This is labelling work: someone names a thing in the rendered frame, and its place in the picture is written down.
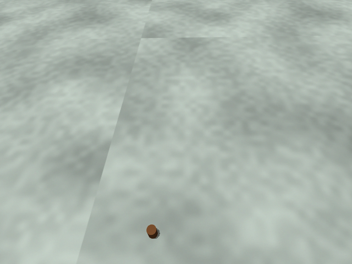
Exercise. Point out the tin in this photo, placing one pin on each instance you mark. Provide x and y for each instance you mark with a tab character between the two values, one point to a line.
152	231

